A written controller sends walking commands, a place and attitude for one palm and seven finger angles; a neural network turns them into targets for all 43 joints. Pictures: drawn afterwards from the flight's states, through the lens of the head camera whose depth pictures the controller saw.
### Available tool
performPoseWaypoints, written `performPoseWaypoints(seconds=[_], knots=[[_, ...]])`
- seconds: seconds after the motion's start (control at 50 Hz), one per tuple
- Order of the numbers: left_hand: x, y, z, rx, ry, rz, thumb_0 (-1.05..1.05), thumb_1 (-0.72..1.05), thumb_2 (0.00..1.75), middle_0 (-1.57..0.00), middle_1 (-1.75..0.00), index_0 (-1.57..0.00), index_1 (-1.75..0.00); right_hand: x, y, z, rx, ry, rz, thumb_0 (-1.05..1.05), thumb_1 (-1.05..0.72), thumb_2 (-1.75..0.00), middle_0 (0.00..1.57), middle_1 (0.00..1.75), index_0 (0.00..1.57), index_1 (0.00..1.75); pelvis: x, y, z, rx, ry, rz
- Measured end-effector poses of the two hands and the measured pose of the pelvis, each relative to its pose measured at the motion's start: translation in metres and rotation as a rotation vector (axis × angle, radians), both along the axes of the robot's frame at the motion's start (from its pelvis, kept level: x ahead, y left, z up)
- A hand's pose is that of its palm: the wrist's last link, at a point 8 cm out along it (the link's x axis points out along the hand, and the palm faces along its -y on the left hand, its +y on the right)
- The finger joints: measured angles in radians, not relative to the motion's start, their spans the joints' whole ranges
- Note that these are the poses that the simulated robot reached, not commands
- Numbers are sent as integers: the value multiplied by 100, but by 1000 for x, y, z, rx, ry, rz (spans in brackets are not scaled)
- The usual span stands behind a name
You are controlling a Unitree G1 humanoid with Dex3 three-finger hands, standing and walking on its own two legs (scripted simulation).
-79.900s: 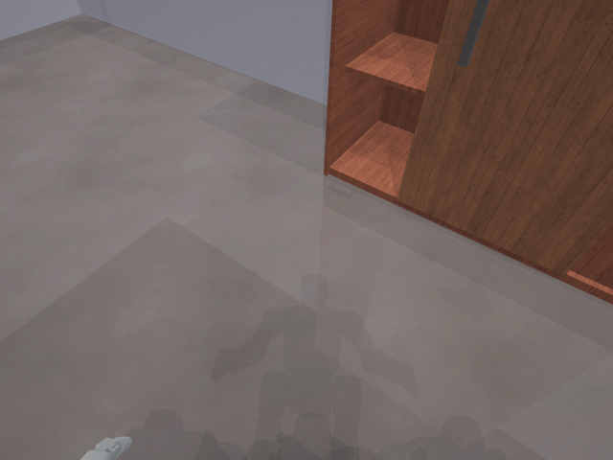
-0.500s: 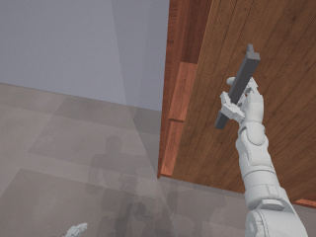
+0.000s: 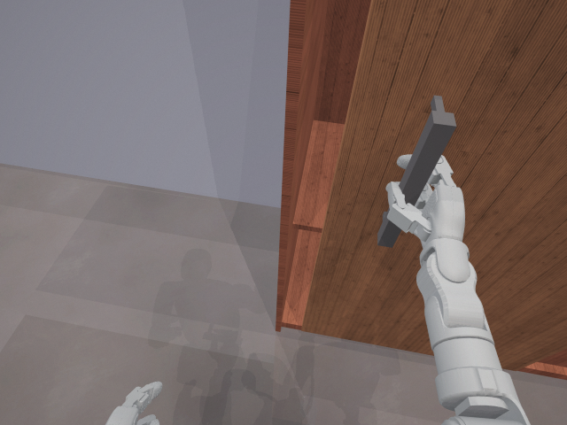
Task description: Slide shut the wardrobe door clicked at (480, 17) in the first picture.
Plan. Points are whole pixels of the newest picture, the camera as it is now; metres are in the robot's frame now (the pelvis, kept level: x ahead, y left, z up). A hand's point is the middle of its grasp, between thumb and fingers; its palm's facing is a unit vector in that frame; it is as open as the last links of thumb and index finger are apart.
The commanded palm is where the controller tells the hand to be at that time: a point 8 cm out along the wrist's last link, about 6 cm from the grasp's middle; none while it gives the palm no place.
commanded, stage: tug the door sideways, standing still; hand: right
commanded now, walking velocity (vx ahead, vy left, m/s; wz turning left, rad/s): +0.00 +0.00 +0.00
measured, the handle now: (407, 181) +0.46 -0.13 +0.10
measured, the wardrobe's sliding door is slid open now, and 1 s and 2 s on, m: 0.07 0.07 0.04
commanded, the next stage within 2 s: step sideways, sliding the door along in 0.84 s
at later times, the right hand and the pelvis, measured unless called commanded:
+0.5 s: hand (392, 205) +0.41 -0.10 +0.10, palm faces +0.12 +0.99 -0.02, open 6.3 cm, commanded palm +0.38 -0.09 +0.11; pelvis -0.02 -0.01 -0.01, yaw -4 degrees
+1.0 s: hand (393, 206) +0.41 -0.10 +0.10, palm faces +0.10 +0.99 -0.07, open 6.4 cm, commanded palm +0.39 -0.13 +0.11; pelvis -0.03 +0.00 -0.01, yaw -4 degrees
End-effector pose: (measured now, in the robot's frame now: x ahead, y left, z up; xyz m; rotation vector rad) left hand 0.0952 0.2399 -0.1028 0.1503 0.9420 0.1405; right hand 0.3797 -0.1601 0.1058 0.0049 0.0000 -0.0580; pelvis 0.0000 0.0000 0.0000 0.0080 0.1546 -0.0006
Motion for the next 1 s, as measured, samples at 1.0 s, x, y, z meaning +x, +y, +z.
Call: performPoseWaypoints(seconds=[1.0], knots=[[-31, -16, -23, -18, 90, -98, 1, 91, 90, -20, -29, -20, -30, 1, 5, 0, -77, -24, -42, -1, -69, -82, 30, 137, 22, 139, -26, -4, -8, 5, -1, -68]])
